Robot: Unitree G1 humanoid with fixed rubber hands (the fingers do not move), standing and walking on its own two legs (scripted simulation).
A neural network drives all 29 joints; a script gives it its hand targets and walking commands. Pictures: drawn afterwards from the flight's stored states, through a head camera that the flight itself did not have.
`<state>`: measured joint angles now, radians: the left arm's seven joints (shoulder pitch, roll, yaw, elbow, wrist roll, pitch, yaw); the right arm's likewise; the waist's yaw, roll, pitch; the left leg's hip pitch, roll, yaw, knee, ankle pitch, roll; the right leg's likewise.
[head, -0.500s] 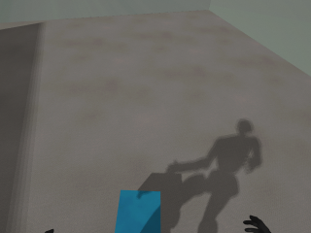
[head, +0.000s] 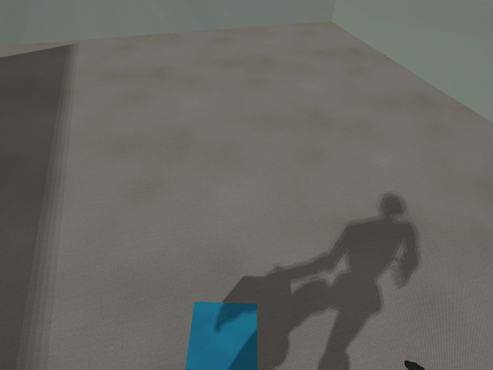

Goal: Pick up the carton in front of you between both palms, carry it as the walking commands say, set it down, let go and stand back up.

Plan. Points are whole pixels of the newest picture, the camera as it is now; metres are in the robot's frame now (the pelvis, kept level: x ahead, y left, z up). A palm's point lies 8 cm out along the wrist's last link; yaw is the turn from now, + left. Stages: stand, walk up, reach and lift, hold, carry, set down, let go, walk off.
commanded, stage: stand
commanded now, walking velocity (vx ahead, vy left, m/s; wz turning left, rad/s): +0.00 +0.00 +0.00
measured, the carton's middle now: (224, 346) +0.38 +0.05 -0.65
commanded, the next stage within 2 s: none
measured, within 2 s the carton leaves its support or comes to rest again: neither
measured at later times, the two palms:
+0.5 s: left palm out of the picture +0.07 +0.31 -0.11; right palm out of the picture +0.09 -0.31 -0.09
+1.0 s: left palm out of the picture +0.06 +0.31 -0.11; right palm out of the picture +0.09 -0.31 -0.09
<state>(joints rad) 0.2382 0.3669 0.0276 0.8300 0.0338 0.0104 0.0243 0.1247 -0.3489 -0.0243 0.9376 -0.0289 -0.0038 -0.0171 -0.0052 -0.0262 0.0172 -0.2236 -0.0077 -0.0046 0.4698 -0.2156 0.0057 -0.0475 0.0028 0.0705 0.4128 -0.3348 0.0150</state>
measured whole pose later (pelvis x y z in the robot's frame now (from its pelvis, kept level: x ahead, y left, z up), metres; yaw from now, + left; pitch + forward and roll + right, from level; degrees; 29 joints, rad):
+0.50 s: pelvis -0.01 +0.00 +0.00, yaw +0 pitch -2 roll +0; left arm 0.20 0.38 0.02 0.94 0.02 0.00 0.02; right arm 0.11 -0.37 -0.01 1.02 -0.02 -0.01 -0.01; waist -0.01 -0.02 0.03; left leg -0.20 -0.01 -0.01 0.42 -0.17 0.01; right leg -0.03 0.00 0.06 0.36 -0.30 0.02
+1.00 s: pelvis -0.01 +0.00 +0.00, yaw +1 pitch -3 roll +0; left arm 0.18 0.39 0.01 0.99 0.02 0.00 0.01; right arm 0.10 -0.38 -0.01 1.06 -0.01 -0.01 -0.01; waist 0.00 -0.02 0.04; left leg -0.20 -0.01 -0.02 0.40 -0.16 0.01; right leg -0.02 0.00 0.05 0.34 -0.28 0.02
